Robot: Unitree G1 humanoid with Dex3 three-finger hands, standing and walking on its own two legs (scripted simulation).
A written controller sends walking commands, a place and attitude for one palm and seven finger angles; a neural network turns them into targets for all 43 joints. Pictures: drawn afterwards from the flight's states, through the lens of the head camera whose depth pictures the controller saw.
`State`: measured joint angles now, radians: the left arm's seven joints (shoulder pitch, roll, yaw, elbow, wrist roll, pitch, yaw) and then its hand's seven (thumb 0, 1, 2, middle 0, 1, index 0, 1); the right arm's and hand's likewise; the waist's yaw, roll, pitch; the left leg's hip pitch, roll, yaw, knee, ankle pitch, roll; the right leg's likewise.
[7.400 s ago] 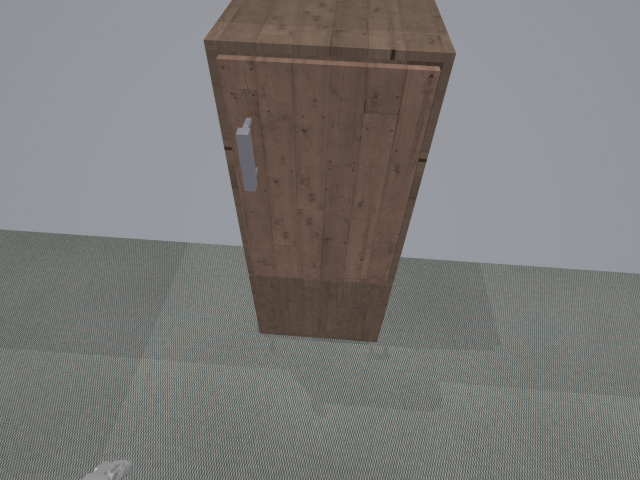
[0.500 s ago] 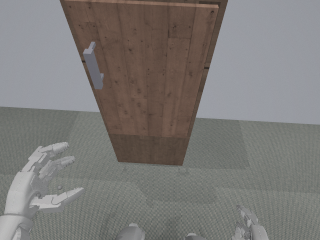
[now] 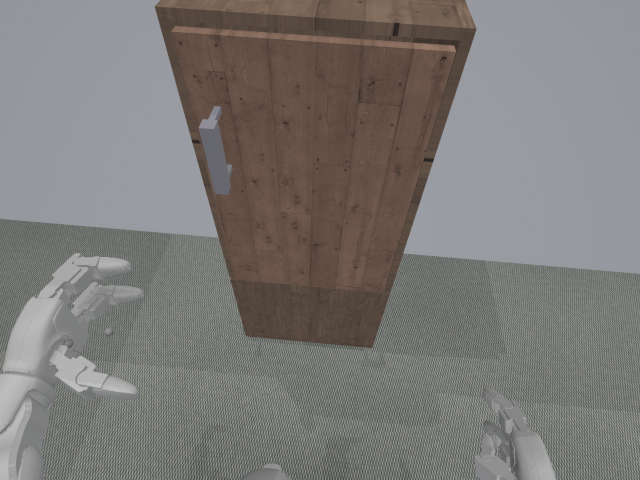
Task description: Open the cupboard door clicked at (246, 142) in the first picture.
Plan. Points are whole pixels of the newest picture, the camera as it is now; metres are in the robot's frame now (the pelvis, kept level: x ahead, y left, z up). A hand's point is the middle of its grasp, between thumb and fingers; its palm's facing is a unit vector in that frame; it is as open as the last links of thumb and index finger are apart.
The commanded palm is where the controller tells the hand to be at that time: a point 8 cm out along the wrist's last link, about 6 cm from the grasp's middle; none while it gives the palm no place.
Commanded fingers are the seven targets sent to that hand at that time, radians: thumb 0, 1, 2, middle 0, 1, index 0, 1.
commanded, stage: raise the hand with hooked fingers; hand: left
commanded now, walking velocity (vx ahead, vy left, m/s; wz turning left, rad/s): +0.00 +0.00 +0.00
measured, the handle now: (219, 151) +0.57 +0.20 +0.08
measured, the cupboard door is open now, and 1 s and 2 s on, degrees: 0 0 0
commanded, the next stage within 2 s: move the hooked fingers beside the handle in 0.74 s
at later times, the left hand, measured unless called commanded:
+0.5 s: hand (93, 298) +0.29 +0.28 +0.09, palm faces -0.01 -1.00 -0.02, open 14.0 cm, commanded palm +0.26 +0.33 +0.09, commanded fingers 0.00 -0.50 0.30 -0.30 -1.20 -0.30 -1.20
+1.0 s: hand (99, 292) +0.29 +0.27 +0.09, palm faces +0.00 -1.00 -0.03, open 14.0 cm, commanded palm +0.28 +0.32 +0.09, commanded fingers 0.00 -0.50 0.30 -0.30 -1.20 -0.30 -1.20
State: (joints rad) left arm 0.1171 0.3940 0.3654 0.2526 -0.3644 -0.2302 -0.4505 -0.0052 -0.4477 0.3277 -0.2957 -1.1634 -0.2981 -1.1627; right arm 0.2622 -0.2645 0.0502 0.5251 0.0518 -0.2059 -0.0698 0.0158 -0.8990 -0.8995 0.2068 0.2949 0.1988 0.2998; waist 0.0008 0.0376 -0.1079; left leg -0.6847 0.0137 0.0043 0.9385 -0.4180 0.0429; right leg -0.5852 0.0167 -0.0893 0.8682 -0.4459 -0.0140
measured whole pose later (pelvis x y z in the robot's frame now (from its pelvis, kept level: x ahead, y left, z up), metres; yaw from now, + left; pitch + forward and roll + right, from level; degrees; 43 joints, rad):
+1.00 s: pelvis -0.01 +0.00 +0.01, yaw +0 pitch +8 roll -3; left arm -0.12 0.44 0.42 0.46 -0.34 -0.23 -0.52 -0.01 -0.51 0.30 -0.30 -1.20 -0.30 -1.20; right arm 0.28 -0.28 0.06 0.56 0.05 -0.18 -0.08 0.02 -0.90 -0.90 0.21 0.30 0.20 0.30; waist 0.00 0.03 -0.07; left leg -0.63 0.01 0.01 0.87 -0.38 0.04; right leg -0.54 0.01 -0.08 0.81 -0.41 -0.01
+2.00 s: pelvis +0.00 +0.01 -0.01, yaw -2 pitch +17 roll -4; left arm -0.71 0.64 0.48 1.09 -0.20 -0.33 -0.54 -0.01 -0.50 0.30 -0.30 -1.20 -0.30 -1.20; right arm 0.37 -0.29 0.05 0.60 0.03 -0.01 -0.06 0.01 -0.90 -0.90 0.21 0.29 0.20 0.30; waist -0.10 0.00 -0.09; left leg -0.84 0.03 0.03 0.96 -0.41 0.06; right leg -0.75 0.03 -0.06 0.88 -0.42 0.00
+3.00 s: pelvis +0.00 +0.01 -0.01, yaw -3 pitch +21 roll -5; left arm -0.91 0.75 0.48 1.25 -0.12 -0.31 -0.50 -0.01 -0.50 0.30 -0.30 -1.20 -0.30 -1.20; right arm 0.40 -0.29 0.06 0.59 0.01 0.09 -0.04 0.01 -0.90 -0.90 0.21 0.29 0.20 0.30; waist -0.17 0.01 -0.09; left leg -0.94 0.05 0.02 1.01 -0.43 0.06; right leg -0.84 0.05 -0.07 0.90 -0.43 0.00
